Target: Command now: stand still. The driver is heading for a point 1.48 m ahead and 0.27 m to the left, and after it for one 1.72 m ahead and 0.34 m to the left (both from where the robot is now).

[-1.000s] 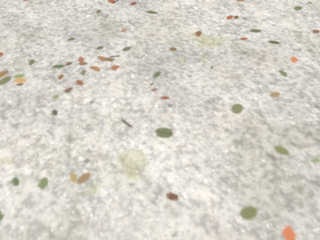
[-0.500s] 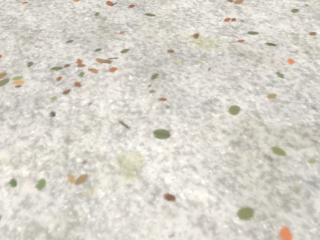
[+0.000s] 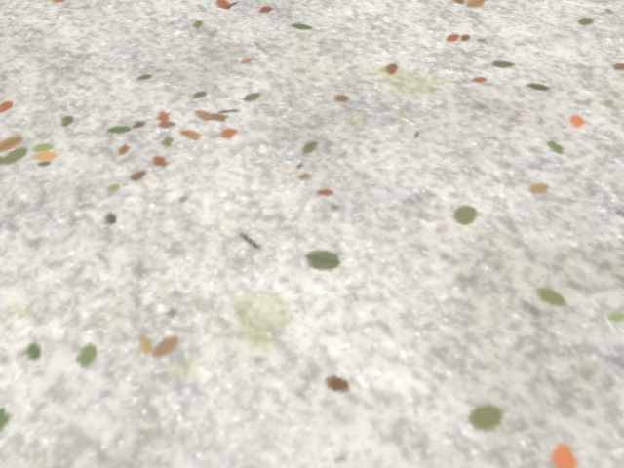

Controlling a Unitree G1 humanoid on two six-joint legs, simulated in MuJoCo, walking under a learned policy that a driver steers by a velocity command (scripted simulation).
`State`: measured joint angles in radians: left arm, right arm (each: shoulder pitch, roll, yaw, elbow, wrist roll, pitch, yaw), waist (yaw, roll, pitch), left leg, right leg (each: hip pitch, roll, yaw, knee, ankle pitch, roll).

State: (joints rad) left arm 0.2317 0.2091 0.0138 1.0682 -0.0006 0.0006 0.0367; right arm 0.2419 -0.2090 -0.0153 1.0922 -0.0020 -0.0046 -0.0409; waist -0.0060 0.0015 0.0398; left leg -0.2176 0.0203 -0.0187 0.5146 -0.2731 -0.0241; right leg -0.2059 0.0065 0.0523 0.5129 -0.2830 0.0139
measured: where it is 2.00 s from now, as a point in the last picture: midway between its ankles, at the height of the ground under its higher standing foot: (324, 301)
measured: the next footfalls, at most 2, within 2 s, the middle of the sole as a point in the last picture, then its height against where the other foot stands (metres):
left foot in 0.74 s outside the picture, level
right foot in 1.32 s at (376, 368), level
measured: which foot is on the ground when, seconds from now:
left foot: down 0.00-0.36, up 0.38-0.72, down 0.74-1.00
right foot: down 0.00-0.74, up 0.76-1.00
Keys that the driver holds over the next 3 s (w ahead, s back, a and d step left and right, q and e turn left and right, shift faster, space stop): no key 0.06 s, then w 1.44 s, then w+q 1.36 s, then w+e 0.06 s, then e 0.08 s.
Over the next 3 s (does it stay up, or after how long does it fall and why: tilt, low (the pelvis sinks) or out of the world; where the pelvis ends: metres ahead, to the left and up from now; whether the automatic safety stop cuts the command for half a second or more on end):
stays up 1.42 0.27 -0.01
